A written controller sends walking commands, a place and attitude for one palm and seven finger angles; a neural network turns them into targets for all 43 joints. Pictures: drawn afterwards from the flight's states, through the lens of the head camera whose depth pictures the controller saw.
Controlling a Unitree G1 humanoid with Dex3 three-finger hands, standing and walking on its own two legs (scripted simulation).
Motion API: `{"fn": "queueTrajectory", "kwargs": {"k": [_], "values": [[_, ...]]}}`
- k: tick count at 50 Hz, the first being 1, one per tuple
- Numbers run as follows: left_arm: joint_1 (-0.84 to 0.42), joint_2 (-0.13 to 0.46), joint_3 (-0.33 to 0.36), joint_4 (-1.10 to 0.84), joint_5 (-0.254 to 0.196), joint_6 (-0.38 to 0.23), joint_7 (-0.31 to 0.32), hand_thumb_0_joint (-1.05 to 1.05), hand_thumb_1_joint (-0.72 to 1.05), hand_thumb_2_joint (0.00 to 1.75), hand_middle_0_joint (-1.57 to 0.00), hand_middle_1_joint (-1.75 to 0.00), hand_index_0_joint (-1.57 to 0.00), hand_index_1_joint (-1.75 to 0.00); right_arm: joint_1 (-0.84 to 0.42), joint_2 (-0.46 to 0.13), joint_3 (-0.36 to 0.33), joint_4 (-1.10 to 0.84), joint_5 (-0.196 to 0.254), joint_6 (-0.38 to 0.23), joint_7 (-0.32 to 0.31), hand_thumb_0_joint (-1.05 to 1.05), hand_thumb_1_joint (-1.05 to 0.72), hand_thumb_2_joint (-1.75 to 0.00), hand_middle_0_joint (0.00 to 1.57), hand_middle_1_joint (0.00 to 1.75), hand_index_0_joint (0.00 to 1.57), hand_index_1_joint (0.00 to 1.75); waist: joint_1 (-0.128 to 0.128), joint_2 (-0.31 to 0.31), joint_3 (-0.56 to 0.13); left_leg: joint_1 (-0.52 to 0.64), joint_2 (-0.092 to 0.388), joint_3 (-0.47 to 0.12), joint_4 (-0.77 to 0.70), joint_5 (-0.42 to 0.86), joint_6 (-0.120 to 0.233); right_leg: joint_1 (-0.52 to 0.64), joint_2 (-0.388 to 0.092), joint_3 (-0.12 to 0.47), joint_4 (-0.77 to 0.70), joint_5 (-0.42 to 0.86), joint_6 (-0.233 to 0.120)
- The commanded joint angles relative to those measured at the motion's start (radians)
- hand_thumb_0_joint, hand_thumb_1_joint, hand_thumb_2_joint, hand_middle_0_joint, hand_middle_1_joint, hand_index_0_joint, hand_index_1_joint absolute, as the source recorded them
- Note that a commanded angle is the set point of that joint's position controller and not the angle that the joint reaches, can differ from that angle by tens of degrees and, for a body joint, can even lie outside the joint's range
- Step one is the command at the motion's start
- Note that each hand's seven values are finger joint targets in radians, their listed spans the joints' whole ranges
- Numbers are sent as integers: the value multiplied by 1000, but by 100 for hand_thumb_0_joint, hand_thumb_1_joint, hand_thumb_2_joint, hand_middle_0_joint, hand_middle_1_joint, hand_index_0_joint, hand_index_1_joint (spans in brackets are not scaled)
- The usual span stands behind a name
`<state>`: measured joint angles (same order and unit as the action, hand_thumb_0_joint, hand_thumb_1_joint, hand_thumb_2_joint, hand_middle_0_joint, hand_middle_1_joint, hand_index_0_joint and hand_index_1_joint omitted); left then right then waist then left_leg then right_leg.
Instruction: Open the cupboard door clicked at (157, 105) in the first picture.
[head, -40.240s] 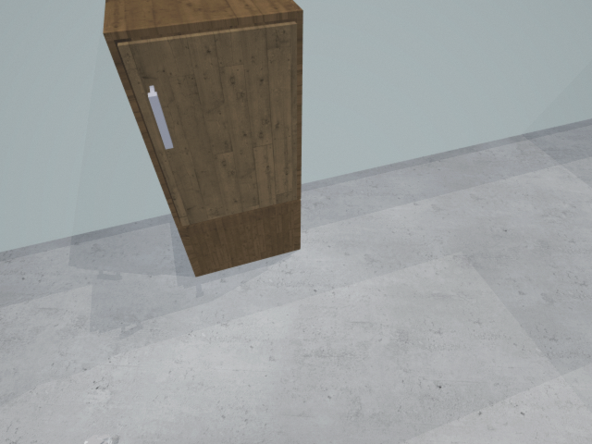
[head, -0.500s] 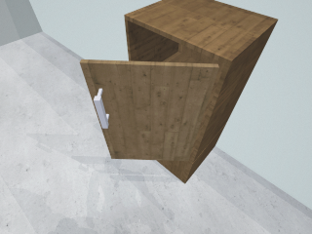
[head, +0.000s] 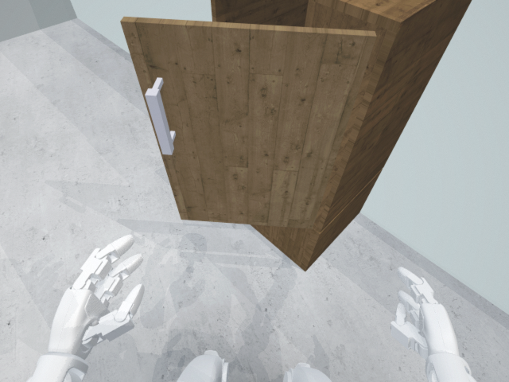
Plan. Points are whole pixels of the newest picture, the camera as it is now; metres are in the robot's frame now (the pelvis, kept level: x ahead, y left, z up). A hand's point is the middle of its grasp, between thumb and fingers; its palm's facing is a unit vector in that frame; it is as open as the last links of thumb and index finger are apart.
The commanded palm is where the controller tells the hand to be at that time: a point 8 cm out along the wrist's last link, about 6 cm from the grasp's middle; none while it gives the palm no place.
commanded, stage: raise the hand with hooked fingers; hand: left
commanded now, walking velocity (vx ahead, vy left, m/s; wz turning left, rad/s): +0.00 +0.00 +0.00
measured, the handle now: (163, 117) +0.57 +0.23 +0.07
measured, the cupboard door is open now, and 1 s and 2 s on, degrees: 40 40 40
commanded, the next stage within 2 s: move the hooked fingers beside the handle in 1.70 s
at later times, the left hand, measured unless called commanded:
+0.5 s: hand (96, 273) +0.25 +0.25 +0.05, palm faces +0.02 -1.00 -0.05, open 11.5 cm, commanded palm +0.22 +0.30 +0.06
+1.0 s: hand (55, 245) +0.28 +0.30 +0.08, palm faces +0.02 -1.00 -0.05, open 13.8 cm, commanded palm +0.26 +0.36 +0.09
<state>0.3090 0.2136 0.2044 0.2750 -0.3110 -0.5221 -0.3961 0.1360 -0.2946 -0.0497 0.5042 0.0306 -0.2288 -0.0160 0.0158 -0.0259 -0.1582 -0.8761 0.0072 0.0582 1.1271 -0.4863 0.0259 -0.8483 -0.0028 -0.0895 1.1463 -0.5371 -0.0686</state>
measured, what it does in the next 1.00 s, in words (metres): stands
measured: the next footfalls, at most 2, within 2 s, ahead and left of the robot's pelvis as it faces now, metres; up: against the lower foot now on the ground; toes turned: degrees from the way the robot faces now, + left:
none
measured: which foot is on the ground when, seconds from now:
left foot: down 0.00-1.00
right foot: down 0.00-1.00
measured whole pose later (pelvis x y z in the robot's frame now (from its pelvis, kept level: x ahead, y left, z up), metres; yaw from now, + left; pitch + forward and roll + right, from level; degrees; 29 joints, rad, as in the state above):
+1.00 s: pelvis +0.01 +0.05 +0.03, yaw +0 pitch +12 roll -4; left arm 0.07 0.37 0.36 0.31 -0.33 -0.33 -0.45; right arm 0.25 -0.26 0.06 0.54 0.03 -0.20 -0.06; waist 0.01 0.02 -0.11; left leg -0.77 -0.01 0.03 0.99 -0.44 0.08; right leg -0.69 0.00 -0.11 0.92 -0.44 -0.01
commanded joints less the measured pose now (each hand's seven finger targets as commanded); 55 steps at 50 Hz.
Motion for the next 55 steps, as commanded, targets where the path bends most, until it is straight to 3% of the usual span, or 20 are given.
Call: {"fn": "queueTrajectory", "kwargs": {"k": [1, 3, 6, 8, 11, 13, 15, 17, 18, 20, 22, 27, 32, 38, 40, 46, 47, 51, 54, 55], "values": [[-163, 201, 109, -467, -22, -50, 79, 0, 41, 69, -24, -62, -24, -62, 27, -75, -18, -151, 7, -38, -39, 0, -90, -90, 20, 30, 20, 30, -17, 96, -204, 101, -12, -57, -96, 129, 14, 159, -12, 212, -304, 18, 54], [-217, 202, 63, -527, 8, -61, 97, 0, 36, 67, -24, -64, -24, -64, 52, -78, -5, -124, -4, -41, -51, 0, -90, -90, 20, 30, 20, 30, -56, 100, -192, 119, 3, -80, -89, 164, 20, 125, 6, 180, -271, 102, 50], [-186, 189, 44, -409, 15, -39, 71, 0, 29, 64, -24, -69, -24, -69, 53, -78, 7, -77, 1, -51, -66, 0, -90, -90, 20, 30, 20, 30, -74, 99, -130, 81, 6, -89, -84, 143, 16, 101, 9, 165, -281, 93, 52], [-175, 221, 86, -300, -7, 6, 34, 0, 25, 62, -25, -72, -25, -72, 51, -85, 11, -58, 6, -52, -74, 0, -90, -90, 20, 30, 20, 30, -63, 70, -114, 59, 6, -96, -86, 145, 14, 123, 12, 170, -293, 88, 55], [-123, 238, 138, -270, -37, 75, 0, 0, 18, 59, -25, -76, -25, -76, 42, -83, 12, -71, 14, -52, -73, 0, -90, -90, 20, 30, 20, 30, -22, 79, -198, 85, -1, -88, -122, 181, 11, 211, -3, 169, -313, 125, 62], [-94, 260, 192, -223, -62, 112, -5, 0, 13, 57, -25, -80, -25, -80, 34, -78, 12, -73, 12, -48, -72, 0, -90, -90, 20, 30, 20, 30, 5, 38, -216, 87, -4, -95, -136, 220, 8, 267, -4, 168, -310, 182, 67], [-92, 261, 211, -245, -67, 109, 1, 0, 8, 55, -26, -82, -26, -82, 41, -72, 11, -72, 9, -47, -65, 0, -90, -90, 20, 30, 20, 30, 10, 37, -238, 97, -4, -94, -151, 246, 6, 292, -13, 164, -308, 241, 75], [-98, 237, 198, -234, -68, 93, 10, 0, 4, 53, -26, -86, -26, -86, 46, -71, 8, -65, 8, -50, -61, 0, -90, -90, 20, 30, 20, 30, -5, 1, -196, 97, -4, -93, -163, 239, 6, 267, -12, 154, -315, 245, 81], [-114, 253, 210, -220, -71, 85, 6, 0, 1, 52, -26, -87, -26, -87, 49, -77, 9, -65, 4, -50, -59, 0, -90, -90, 20, 30, 20, 30, 3, -3, -185, 93, -2, -99, -166, 248, 5, 268, -4, 144, -302, 245, 70], [-119, 242, 192, -227, -61, 58, 4, 0, -3, 50, -27, -90, -27, -90, 61, -83, 4, -61, 4, -56, -56, 0, -90, -90, 20, 30, 20, 30, -6, 33, -188, 119, -4, -92, -177, 244, 7, 240, -2, 133, -298, 233, 66], [-122, 241, 192, -213, -61, 45, 3, 0, -8, 48, -27, -93, -27, -93, 72, -90, -1, -56, 6, -59, -55, 0, -90, -90, 20, 30, 20, 30, -15, 9, -177, 132, -3, -92, -186, 236, 9, 220, 3, 117, -302, 215, 66], [-179, 270, 194, -258, -61, 36, -7, 0, -20, 43, -28, -100, -28, -100, 91, -109, -1, -65, 9, -60, -57, 0, -90, -90, 20, 30, 20, 30, -15, 76, -203, 211, -2, -98, -225, 250, 9, 201, 17, 71, -285, 225, 50], [-200, 289, 202, -279, -54, 51, 5, 0, -31, 38, -29, -108, -29, -108, 101, -114, 4, -69, 6, -53, -56, 0, -90, -90, 20, 30, 20, 30, -13, 134, -206, 290, 4, -114, -259, 306, -5, 191, 28, 36, -277, 265, 40], [-263, 315, 219, -195, -58, 101, -12, 0, -45, 32, -30, -117, -30, -117, 106, -130, 14, -81, 8, -28, -57, 0, -90, -90, 20, 30, 20, 30, -22, 102, -142, 291, 9, -134, -288, 270, -16, 171, 40, 21, -296, 235, 33], [-310, 318, 213, -200, -55, 112, -24, 0, -50, 30, -30, -120, -30, -120, 103, -129, 17, -89, 10, -23, -57, 0, -90, -90, 20, 30, 20, 30, -24, 123, -158, 318, 11, -143, -306, 256, -23, 167, 38, 16, -302, 217, 34], [-388, 353, 228, -188, -50, 127, -44, 0, -50, 30, -30, -120, -30, -120, 111, -134, 23, -87, 10, -22, -62, 0, -90, -90, 20, 30, 20, 30, -23, 144, -192, 393, 22, -167, -325, 334, -40, 172, 41, 10, -310, 241, 31], [-395, 359, 232, -181, -49, 131, -46, 0, -50, 30, -30, -120, -30, -120, 112, -133, 24, -83, 10, -23, -62, 0, -90, -90, 20, 30, 20, 30, -20, 170, -192, 407, 22, -169, -331, 342, -46, 169, 39, 8, -311, 239, 30], [-435, 387, 257, -118, -56, 146, -65, 0, -50, 30, -30, -120, -30, -120, 116, -140, 26, -77, 11, -16, -65, 0, -90, -90, 20, 30, 20, 30, -24, 114, -174, 399, 24, -179, -348, 324, -48, 176, 43, 4, -325, 232, 31], [-488, 419, 272, -104, -53, 155, -75, 0, -50, 30, -30, -120, -30, -120, 121, -142, 30, -71, 12, -14, -67, 0, -90, -90, 20, 30, 20, 30, -19, 178, -181, 431, 26, -185, -363, 335, -56, 173, 39, 6, -331, 225, 28], [-496, 428, 281, -92, -54, 157, -78, 0, -50, 30, -30, -120, -30, -120, 124, -144, 29, -71, 9, -14, -67, 0, -90, -90, 20, 30, 20, 30, -20, 155, -187, 438, 26, -193, -371, 325, -57, 178, 39, 3, -336, 222, 28]]}}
